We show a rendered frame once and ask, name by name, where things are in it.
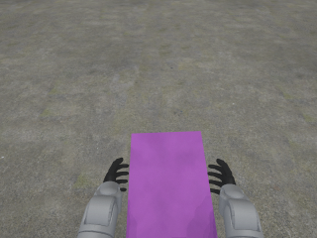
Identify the left robot forearm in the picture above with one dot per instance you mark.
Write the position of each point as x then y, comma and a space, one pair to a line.
101, 213

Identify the right robot forearm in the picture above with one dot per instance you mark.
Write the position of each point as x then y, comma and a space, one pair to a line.
241, 219

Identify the carton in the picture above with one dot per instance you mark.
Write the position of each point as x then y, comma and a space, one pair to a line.
169, 193

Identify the right robot hand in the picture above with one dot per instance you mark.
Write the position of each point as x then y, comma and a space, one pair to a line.
226, 176

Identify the left robot hand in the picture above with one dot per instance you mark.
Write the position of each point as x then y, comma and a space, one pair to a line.
113, 174

